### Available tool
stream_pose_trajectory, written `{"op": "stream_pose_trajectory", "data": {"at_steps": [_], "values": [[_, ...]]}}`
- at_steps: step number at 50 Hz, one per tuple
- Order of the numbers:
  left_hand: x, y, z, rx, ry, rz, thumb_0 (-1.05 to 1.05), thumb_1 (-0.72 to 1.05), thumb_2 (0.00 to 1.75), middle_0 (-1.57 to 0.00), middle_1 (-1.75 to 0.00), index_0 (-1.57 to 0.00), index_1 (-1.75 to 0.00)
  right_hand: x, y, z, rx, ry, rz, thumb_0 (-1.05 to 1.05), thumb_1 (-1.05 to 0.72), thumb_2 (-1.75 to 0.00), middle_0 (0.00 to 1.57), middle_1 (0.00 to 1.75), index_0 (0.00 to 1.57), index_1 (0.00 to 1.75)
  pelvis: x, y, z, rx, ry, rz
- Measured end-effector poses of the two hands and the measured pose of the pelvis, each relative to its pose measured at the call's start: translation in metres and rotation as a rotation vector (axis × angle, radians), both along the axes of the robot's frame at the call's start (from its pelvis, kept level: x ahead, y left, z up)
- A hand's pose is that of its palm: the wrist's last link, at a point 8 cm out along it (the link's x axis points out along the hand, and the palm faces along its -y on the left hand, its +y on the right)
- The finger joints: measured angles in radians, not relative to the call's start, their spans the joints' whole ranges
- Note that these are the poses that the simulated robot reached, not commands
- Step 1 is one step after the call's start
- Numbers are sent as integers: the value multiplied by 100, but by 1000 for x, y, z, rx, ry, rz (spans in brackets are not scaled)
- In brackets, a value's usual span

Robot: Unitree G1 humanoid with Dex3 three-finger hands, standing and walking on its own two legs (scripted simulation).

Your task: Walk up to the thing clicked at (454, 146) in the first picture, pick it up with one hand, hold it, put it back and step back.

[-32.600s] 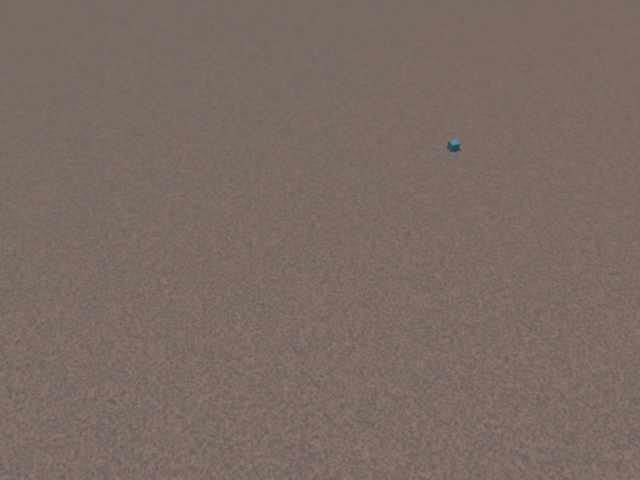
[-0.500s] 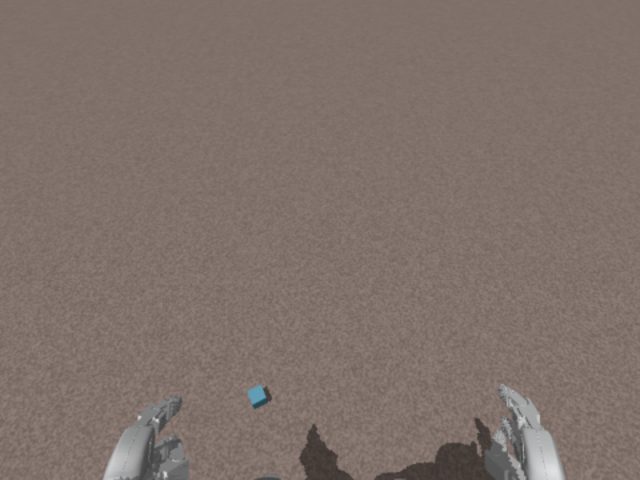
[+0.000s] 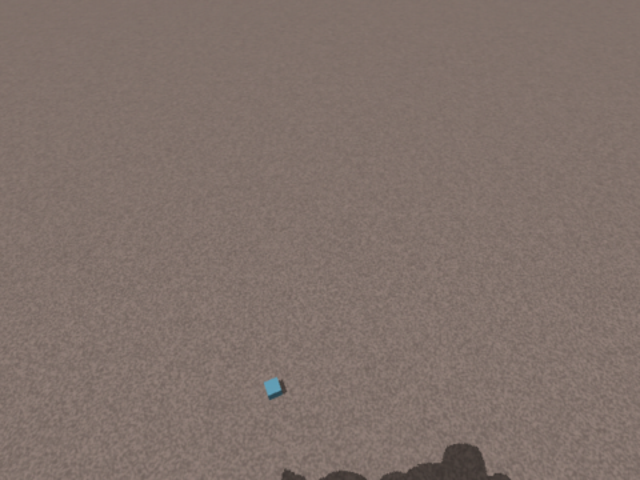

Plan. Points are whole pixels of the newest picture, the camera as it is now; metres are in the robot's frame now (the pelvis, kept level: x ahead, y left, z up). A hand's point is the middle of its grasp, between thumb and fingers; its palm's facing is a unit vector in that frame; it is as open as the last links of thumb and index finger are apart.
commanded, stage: stand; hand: left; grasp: from above
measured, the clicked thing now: (273, 388) +0.45 +0.19 -0.74
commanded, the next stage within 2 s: none
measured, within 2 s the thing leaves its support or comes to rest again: neither
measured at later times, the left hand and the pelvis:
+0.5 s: hand out of the picture +0.04 +0.24 -0.14, palm faces +0.03 -0.94 -0.35, open 7.4 cm; pelvis -0.01 +0.00 +0.02, yaw +0 degrees
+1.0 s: hand out of the picture +0.05 +0.23 -0.14, palm faces +0.01 -0.94 -0.34, open 7.4 cm; pelvis -0.01 -0.01 +0.02, yaw +0 degrees
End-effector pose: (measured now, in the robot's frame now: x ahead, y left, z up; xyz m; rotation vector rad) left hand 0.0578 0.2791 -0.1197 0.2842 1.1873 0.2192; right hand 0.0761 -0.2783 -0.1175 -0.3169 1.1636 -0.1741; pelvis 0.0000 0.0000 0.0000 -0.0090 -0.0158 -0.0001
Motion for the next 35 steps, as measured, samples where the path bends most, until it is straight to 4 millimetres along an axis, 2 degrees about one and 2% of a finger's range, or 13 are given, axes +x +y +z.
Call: {"op": "stream_pose_trajectory", "data": {"at_steps": [5,10,18,35], "values": [[-17,1,2,-6,58,28,1,90,90,-20,-30,-20,-30,-6,5,2,14,31,-16,1,-91,-90,20,30,20,30,0,2,8,2,-23,3],[-24,2,5,-5,79,39,1,90,90,-20,-30,-20,-30,-9,8,3,25,44,-23,1,-91,-90,20,30,20,30,-2,2,13,3,-40,6],[-26,6,11,5,76,39,1,90,90,-20,-30,-20,-30,-13,6,7,31,44,-32,1,-91,-90,20,30,21,30,-7,1,17,4,-55,7],[-28,6,15,14,101,31,0,90,90,-20,-30,-20,-30,-33,-14,8,14,98,-48,1,-91,-90,20,30,20,30,-12,-7,20,5,-45,4]]}}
